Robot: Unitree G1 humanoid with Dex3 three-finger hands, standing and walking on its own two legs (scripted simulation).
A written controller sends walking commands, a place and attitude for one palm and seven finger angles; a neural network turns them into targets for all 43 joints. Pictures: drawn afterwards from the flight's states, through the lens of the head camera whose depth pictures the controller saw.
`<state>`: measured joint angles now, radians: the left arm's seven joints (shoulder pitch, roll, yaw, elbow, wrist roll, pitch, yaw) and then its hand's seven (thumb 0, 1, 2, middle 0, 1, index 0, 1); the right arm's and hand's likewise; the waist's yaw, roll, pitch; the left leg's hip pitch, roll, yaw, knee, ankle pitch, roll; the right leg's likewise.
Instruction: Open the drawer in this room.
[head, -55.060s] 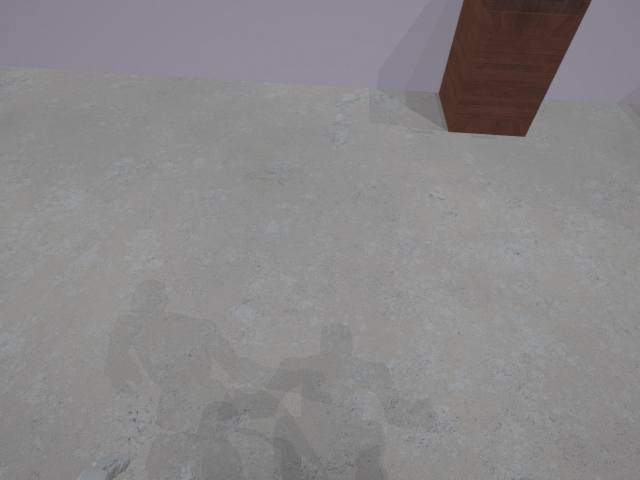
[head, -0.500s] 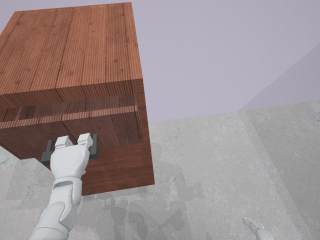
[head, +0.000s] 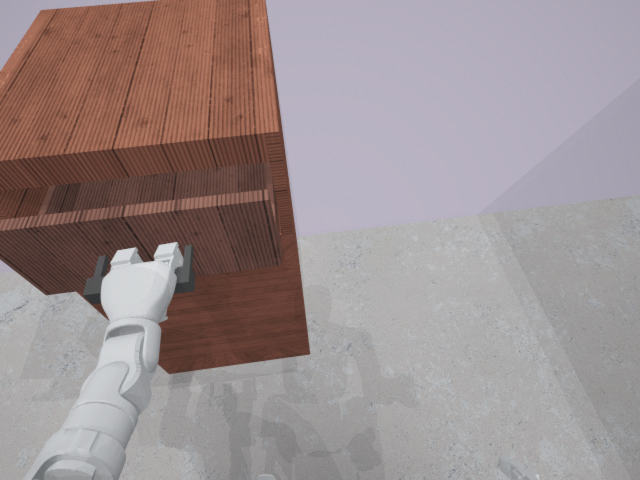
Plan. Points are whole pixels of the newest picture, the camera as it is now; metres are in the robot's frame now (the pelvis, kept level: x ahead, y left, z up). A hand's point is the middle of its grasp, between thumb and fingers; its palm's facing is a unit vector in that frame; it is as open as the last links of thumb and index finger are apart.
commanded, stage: pull the drawer open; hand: left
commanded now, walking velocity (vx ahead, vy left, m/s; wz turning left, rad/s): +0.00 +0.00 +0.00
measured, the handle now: (143, 270) +0.40 +0.27 +0.00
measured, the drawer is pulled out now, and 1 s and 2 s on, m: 0.07 0.11 0.26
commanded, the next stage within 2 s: none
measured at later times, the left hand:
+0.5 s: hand (156, 308) +0.35 +0.25 -0.03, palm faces -0.04 -0.03 -1.00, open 6.0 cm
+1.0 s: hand (152, 335) +0.31 +0.24 -0.03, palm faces +0.01 -0.03 -1.00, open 5.9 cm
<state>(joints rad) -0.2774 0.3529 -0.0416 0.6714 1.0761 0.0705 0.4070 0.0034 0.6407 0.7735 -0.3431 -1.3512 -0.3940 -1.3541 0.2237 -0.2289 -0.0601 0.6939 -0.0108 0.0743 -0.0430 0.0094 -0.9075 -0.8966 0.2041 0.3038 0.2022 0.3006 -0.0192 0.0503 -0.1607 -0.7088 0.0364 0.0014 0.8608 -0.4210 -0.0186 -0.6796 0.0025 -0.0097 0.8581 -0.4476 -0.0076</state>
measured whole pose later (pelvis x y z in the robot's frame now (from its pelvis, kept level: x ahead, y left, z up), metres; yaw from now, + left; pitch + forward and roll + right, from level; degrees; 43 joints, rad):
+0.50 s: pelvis -0.03 +0.00 -0.01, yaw -1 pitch +16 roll +0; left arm -0.37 0.39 0.01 0.80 1.08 -0.01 0.45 0.00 0.65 0.79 -0.33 -1.35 -0.38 -1.35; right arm 0.26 -0.23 -0.07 0.73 0.00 0.05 -0.04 0.01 -0.91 -0.90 0.20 0.30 0.20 0.30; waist -0.04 0.05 -0.17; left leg -0.79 0.05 0.02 0.90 -0.39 -0.02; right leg -0.77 0.01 0.01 0.90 -0.41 -0.01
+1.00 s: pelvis +0.01 +0.02 +0.00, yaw +0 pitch +15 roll -1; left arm -0.03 0.29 -0.15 0.39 1.10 0.15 0.49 0.00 0.65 0.82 -0.31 -1.35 -0.39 -1.35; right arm 0.13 -0.23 -0.05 0.65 -0.02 0.07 -0.01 0.01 -0.91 -0.90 0.20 0.30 0.20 0.30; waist 0.03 0.05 -0.16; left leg -0.67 0.02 0.01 0.86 -0.45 0.01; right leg -0.63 -0.01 0.00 0.83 -0.45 0.02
